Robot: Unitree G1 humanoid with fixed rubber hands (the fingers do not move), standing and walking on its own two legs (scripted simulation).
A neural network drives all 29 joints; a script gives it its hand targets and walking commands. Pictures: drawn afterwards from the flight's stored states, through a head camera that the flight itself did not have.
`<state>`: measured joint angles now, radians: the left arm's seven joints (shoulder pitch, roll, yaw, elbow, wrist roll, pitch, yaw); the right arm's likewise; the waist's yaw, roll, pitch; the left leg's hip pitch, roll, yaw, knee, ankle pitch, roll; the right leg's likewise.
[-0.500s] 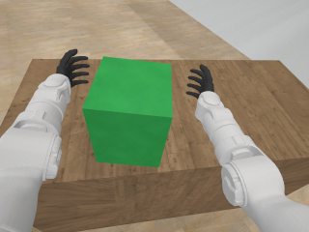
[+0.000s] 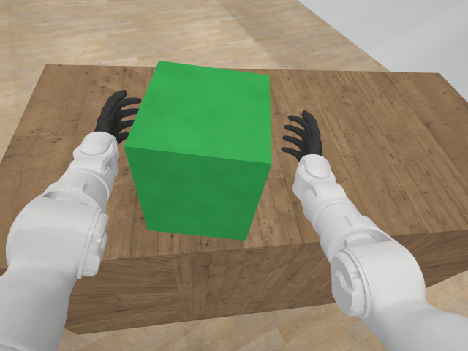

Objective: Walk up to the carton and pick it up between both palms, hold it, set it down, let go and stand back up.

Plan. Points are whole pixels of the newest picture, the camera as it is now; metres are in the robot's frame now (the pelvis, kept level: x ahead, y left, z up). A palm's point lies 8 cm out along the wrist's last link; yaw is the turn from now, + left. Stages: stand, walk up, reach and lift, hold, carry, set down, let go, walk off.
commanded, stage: reach and lift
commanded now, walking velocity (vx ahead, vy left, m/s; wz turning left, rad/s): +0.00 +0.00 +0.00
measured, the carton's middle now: (205, 156) +0.47 +0.01 +0.04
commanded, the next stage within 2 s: none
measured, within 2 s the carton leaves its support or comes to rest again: neither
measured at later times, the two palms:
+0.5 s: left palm (123, 132) +0.48 +0.16 +0.10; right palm (290, 155) +0.42 -0.13 +0.09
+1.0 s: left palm (122, 139) +0.46 +0.16 +0.10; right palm (290, 163) +0.41 -0.13 +0.09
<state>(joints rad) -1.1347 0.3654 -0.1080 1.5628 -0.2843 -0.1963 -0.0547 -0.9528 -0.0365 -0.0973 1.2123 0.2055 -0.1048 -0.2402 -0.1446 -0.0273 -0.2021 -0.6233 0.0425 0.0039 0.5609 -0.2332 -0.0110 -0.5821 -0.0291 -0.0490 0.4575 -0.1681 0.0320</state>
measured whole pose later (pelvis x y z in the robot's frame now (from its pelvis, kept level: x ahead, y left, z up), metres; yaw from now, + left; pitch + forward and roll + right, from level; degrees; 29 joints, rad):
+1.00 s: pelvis +0.03 +0.00 +0.02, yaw +2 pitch +4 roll -1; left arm -0.93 0.06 0.57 1.12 0.43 -0.10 -0.11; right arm -0.73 0.25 -0.75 0.87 -0.50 -0.24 -0.15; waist -0.05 -0.06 0.02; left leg -0.21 0.02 0.00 0.36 -0.21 -0.01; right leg -0.15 -0.04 -0.07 0.23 -0.13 0.05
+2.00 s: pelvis +0.03 +0.00 +0.02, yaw +2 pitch +4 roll -1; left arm -0.85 0.02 0.50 0.94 0.43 0.00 -0.13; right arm -0.67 0.21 -0.62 0.92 -0.38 -0.32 -0.18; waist -0.04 -0.06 0.02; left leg -0.20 0.03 0.00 0.33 -0.20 -0.01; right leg -0.13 -0.04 -0.07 0.19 -0.12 0.04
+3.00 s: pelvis +0.00 -0.01 +0.02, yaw +1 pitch -4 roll -1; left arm -0.76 -0.03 0.36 0.67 0.33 0.29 -0.03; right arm -0.66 0.08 -0.32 0.79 -0.07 -0.04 -0.16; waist -0.05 -0.08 0.04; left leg -0.07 0.03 0.01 0.31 -0.16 -0.01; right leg -0.03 -0.04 -0.07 0.21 -0.10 0.03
